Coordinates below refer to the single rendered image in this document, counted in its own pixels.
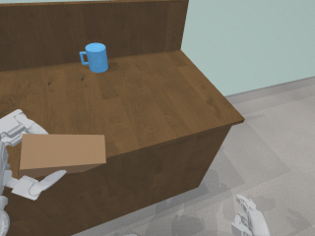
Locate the right robot hand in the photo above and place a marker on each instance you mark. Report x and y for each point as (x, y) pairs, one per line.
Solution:
(254, 223)

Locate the table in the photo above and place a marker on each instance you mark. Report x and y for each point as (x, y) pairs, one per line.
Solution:
(163, 121)

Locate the robot left forearm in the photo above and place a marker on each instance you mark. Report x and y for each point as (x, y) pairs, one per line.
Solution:
(4, 217)

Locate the sponge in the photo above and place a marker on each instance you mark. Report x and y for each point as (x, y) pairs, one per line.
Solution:
(44, 154)

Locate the left robot hand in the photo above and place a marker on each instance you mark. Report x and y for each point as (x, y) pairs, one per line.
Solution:
(12, 128)

